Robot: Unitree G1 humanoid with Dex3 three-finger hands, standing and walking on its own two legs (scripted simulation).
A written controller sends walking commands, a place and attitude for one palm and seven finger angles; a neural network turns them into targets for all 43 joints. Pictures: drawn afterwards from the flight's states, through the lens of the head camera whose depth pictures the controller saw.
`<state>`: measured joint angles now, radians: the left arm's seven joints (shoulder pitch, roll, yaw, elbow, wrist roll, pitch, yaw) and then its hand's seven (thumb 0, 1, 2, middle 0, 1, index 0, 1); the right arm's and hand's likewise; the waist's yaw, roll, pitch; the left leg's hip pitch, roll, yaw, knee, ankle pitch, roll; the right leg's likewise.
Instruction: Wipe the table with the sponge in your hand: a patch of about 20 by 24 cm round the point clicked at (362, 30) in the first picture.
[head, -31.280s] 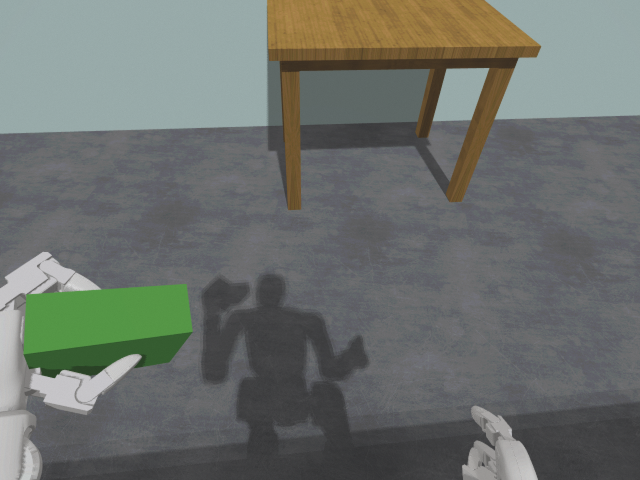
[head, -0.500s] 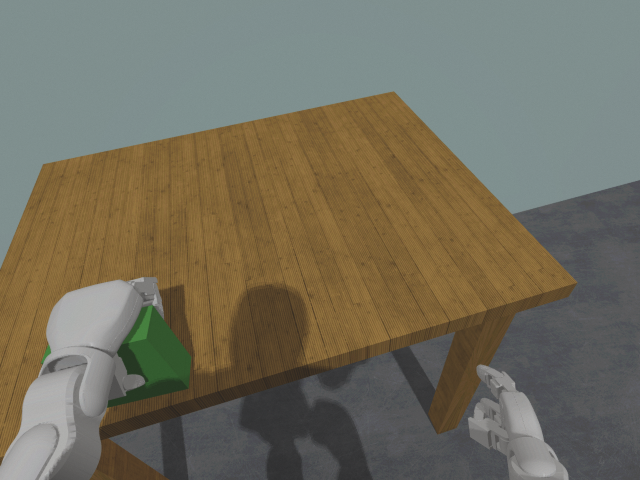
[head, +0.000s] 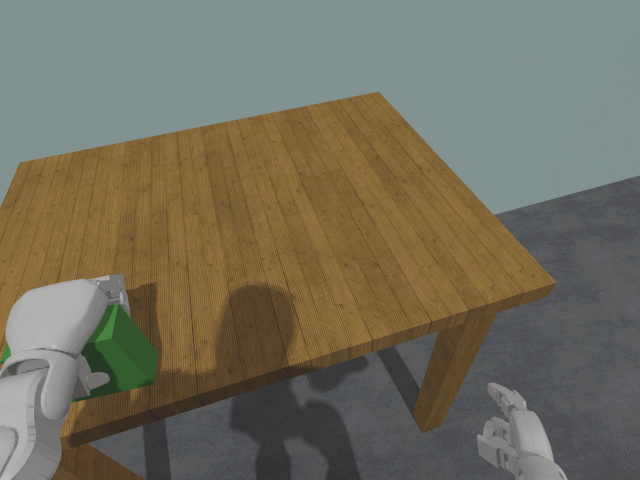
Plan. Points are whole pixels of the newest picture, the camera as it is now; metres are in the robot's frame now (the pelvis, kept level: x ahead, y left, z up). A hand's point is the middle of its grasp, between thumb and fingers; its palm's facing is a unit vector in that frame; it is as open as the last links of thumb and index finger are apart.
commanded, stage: move the sponge above the wiping area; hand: left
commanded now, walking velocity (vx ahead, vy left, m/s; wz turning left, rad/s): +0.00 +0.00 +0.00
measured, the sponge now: (97, 363) +0.20 +0.33 +0.03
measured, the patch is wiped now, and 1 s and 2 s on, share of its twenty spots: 0.00 0.00 0.00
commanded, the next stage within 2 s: none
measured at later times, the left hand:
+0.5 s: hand (76, 311) +0.23 +0.33 +0.11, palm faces +0.13 -0.03 -0.99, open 9.3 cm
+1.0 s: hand (46, 316) +0.21 +0.36 +0.12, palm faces +0.13 -0.03 -0.99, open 9.3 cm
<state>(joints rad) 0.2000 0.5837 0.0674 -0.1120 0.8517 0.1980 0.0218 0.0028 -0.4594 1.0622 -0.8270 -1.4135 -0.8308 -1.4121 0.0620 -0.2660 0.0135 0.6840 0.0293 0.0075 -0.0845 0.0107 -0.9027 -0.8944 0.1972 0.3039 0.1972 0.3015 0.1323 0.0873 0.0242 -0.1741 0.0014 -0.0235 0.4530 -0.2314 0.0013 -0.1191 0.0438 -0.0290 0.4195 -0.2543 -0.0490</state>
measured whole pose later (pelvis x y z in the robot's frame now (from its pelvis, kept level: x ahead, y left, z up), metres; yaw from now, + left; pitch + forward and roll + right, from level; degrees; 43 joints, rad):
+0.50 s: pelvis -0.01 +0.01 +0.00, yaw +0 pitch -3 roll -1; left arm 0.10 0.56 0.05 -0.09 0.86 0.26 0.09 0.00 -0.46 1.06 -0.83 -1.41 -0.83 -1.41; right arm 0.04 -0.23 0.03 0.70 0.04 0.02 -0.07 0.01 -0.90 -0.89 0.20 0.30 0.20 0.30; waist 0.14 0.09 0.01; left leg -0.17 -0.01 -0.01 0.44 -0.21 0.02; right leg -0.12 0.03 -0.02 0.40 -0.23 -0.03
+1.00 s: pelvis +0.00 +0.01 +0.00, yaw +0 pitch -3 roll +0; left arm 0.13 0.57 0.08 -0.13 0.83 0.41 0.06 0.00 -0.46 1.06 -0.83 -1.42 -0.83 -1.42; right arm 0.01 -0.24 0.04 0.69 0.05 0.05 -0.04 0.01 -0.90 -0.89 0.20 0.30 0.20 0.30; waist 0.14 0.10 0.01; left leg -0.16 -0.02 -0.02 0.42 -0.22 0.02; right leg -0.10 0.03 -0.02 0.39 -0.24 -0.03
